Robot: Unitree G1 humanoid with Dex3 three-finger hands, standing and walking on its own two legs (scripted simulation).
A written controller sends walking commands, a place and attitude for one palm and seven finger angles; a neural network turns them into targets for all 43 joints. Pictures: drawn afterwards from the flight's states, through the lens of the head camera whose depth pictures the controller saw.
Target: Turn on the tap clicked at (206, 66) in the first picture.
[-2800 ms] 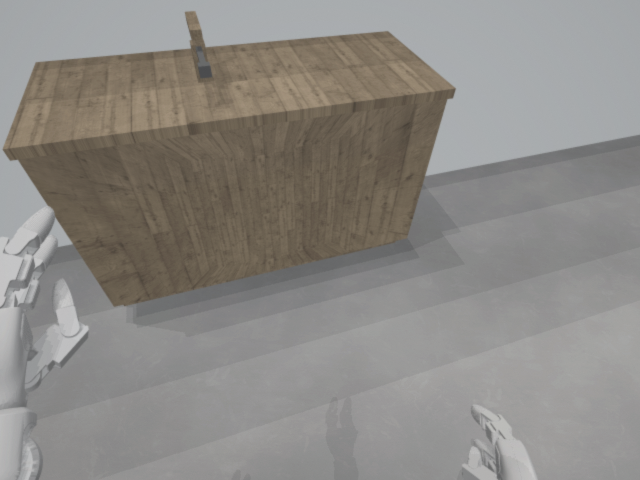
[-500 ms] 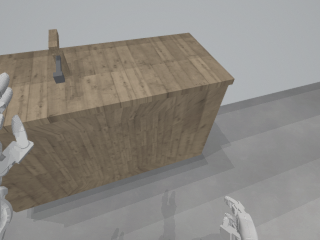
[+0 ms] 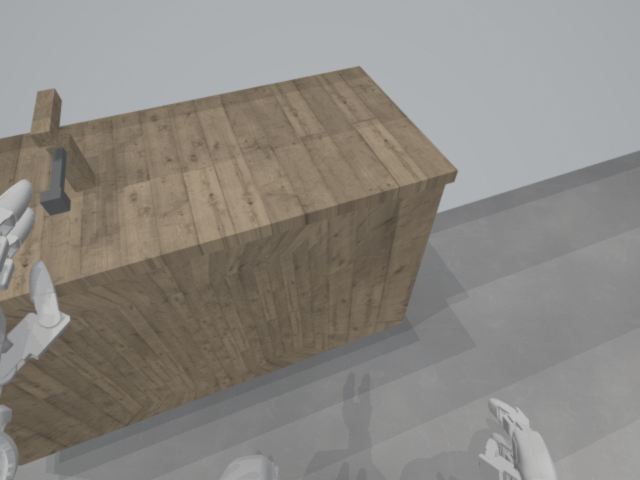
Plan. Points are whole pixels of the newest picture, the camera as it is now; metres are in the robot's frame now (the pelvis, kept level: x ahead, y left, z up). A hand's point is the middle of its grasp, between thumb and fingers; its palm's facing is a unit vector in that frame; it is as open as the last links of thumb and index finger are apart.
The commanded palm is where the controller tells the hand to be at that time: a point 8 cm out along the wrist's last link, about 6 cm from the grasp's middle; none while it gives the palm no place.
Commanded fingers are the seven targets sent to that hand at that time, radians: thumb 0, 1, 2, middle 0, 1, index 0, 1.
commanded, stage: take the last steps up to it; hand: left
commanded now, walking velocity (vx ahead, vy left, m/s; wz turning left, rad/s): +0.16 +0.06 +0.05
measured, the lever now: (55, 201) +0.48 +0.42 +0.07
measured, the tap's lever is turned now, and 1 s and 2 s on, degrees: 0 0 0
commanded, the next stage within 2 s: come to a stop and stand still in 0.12 s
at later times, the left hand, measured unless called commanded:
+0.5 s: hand (64, 279) +0.26 +0.24 +0.19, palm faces +0.43 -0.79 -0.44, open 7.4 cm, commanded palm +0.20 +0.28 +0.18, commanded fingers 0.00 0.90 0.90 -0.20 -0.30 -0.20 -0.30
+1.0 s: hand (27, 340) +0.20 +0.25 +0.18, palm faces +0.48 -0.78 -0.40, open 7.4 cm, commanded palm +0.16 +0.28 +0.18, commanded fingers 0.00 0.90 0.90 -0.20 -0.30 -0.20 -0.30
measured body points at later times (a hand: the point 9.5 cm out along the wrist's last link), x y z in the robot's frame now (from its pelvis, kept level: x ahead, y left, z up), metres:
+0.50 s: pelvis +0.05 +0.00 +0.00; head +0.06 -0.01 +0.45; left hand +0.23 +0.28 +0.21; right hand +0.23 -0.18 -0.09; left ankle +0.07 +0.14 -0.73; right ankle +0.09 -0.09 -0.73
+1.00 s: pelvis +0.01 -0.01 +0.00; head +0.00 -0.01 +0.45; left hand +0.17 +0.29 +0.20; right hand +0.18 -0.24 -0.08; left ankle +0.01 +0.11 -0.73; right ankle +0.09 -0.09 -0.73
